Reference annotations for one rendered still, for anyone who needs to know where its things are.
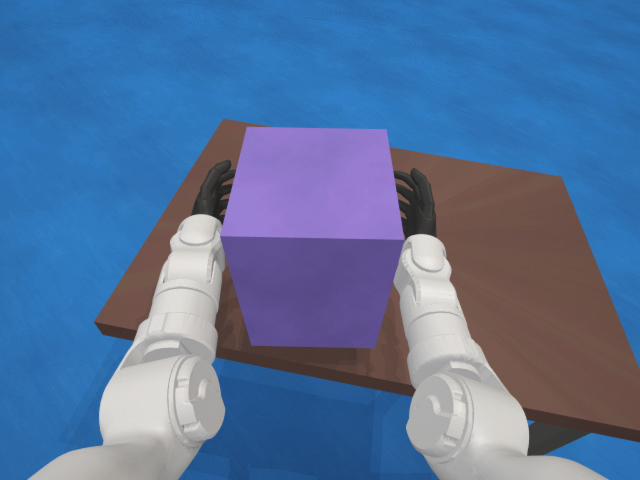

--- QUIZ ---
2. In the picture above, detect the left robot upper arm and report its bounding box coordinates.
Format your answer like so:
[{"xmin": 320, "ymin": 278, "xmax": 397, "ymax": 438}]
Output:
[{"xmin": 27, "ymin": 354, "xmax": 225, "ymax": 480}]

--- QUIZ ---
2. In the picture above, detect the right robot forearm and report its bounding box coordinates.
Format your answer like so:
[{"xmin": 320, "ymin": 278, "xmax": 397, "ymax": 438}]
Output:
[{"xmin": 393, "ymin": 234, "xmax": 510, "ymax": 394}]

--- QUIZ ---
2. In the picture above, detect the table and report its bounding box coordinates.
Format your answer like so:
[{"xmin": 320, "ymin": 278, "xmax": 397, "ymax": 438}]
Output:
[{"xmin": 94, "ymin": 119, "xmax": 640, "ymax": 456}]

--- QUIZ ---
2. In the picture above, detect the right robot hand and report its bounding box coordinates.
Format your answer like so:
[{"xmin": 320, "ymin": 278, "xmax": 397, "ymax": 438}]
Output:
[{"xmin": 393, "ymin": 168, "xmax": 437, "ymax": 241}]

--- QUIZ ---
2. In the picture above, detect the left robot forearm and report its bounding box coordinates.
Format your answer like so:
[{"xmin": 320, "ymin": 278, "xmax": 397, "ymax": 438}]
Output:
[{"xmin": 99, "ymin": 214, "xmax": 225, "ymax": 438}]

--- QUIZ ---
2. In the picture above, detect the carton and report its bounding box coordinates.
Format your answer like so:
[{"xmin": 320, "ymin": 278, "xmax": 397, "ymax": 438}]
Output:
[{"xmin": 220, "ymin": 127, "xmax": 404, "ymax": 348}]

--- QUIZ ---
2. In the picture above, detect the left robot hand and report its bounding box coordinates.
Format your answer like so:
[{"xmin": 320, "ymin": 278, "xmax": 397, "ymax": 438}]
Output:
[{"xmin": 191, "ymin": 160, "xmax": 236, "ymax": 225}]

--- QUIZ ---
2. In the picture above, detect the right robot upper arm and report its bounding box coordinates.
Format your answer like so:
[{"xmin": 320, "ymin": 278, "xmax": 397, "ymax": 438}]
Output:
[{"xmin": 406, "ymin": 372, "xmax": 609, "ymax": 480}]

